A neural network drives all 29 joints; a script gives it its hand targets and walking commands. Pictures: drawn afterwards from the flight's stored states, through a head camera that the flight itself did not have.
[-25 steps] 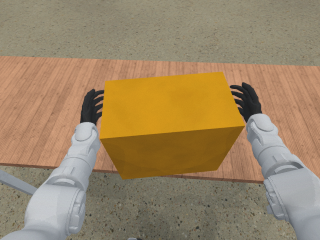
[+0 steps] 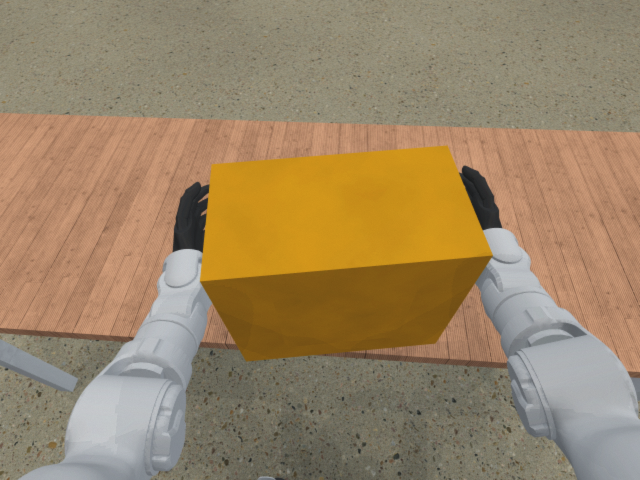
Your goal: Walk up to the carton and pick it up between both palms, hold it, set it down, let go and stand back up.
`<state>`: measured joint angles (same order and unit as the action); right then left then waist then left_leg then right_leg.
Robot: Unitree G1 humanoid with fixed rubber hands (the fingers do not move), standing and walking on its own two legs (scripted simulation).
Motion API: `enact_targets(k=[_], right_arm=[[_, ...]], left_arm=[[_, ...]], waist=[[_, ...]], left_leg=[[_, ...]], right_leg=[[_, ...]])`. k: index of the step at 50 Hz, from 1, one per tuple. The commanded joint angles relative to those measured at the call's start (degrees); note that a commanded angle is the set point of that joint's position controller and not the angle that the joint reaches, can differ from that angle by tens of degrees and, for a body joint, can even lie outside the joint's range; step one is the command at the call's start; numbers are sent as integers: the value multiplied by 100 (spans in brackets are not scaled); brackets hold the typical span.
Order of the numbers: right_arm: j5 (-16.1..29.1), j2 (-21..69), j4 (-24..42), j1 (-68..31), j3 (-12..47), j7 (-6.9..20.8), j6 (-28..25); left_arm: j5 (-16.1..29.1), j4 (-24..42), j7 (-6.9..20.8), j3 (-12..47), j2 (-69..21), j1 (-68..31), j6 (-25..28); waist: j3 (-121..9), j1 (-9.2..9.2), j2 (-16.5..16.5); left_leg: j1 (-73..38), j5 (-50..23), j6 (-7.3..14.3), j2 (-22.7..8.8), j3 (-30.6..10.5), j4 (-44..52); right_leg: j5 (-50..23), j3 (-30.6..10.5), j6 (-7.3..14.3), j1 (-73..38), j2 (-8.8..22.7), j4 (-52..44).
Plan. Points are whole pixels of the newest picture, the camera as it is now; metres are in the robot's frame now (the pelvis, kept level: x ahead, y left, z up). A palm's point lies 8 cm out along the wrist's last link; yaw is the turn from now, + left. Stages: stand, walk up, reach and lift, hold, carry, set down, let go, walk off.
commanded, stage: reach and lift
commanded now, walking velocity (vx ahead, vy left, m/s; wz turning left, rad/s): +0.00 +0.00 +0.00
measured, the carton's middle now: (336, 264) +0.40 +0.02 +0.01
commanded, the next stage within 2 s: none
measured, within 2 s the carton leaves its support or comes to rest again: leaves its support in 1.24 s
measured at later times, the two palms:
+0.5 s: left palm (192, 244) +0.39 +0.21 +0.05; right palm (482, 226) +0.44 -0.17 +0.05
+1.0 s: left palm (192, 244) +0.39 +0.21 +0.05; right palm (484, 231) +0.43 -0.17 +0.06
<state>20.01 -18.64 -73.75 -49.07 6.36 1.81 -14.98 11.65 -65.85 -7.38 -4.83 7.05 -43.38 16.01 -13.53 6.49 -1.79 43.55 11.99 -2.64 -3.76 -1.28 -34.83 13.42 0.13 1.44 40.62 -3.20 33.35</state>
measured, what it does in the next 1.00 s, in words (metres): stands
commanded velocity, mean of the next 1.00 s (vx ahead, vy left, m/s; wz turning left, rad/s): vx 0.00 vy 0.00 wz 0.00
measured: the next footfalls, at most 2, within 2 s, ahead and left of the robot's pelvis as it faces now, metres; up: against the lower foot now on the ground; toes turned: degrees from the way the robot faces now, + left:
none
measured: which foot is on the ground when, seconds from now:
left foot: down 0.00-1.00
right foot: down 0.00-1.00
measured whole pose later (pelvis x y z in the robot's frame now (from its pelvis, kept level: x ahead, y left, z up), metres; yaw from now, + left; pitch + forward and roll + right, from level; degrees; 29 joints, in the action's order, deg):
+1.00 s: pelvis +0.01 +0.01 +0.02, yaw +1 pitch +17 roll -1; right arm -0.8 -13.9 -71.4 -43.6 -10.1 4.0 -20.0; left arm 0.9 -66.5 -5.7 -14.4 4.3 -38.7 23.4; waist -10.0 3.5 -2.1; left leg 32.5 8.6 -1.8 -2.7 -0.7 -24.5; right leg 9.8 0.2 0.8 29.3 -1.9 22.6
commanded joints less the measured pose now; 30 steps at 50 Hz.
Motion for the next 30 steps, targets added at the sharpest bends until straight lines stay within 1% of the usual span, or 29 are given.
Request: enact_targets(k=[1,9,11,12,13,17,21,30], right_arm=[[-47,-701,902,-2604,-189,-14,-264],[-132,-445,941,-2571,-173,-18,-265],[-167,-392,985,-2574,-177,-15,-275],[-165,-339,973,-2565,-145,-10,-261],[-196,-317,981,-2548,-174,-12,-267],[-267,-190,965,-2524,-209,-7,-270],[-371,-28,1044,-2521,-235,8,-272],[-719,403,1051,-2398,-435,89,-348]], left_arm=[[-88,1071,31,66,358,-2283,282],[-181,1032,48,44,195,-2301,371],[-193,1047,43,36,143,-2306,404],[-197,986,49,25,109,-2267,404],[-207,1037,52,36,74,-2268,423],[-248,1032,55,18,-24,-2325,465],[-266,989,74,-3,-123,-2298,518],[-529,1094,140,-70,-459,-2289,595]], waist=[[-3732,-175,429],[-3667,-139,429],[-3670,-141,473],[-3628,-107,500],[-3671,-131,481],[-3625,-134,479],[-3598,-113,574],[-3525,-128,480]], left_leg=[[-2398,-2081,-111,240,323,-71],[-2292,-2048,-82,258,329,-22],[-2306,-2049,-72,256,308,-8],[-2287,-2044,-58,254,319,8],[-2327,-2085,-67,255,313,9],[-2344,-2075,-66,253,308,39],[-2294,-2017,-34,265,331,81],[-2449,-2117,-41,276,339,196]], right_leg=[[-1902,126,-327,-1505,18,-402],[-2067,80,-348,-1638,56,-401],[-2062,80,-355,-1662,47,-405],[-2072,69,-357,-1675,56,-414],[-2111,82,-349,-1677,47,-414],[-2061,92,-348,-1663,41,-448],[-2043,83,-361,-1735,59,-475],[-2182,101,-351,-1839,86,-576]])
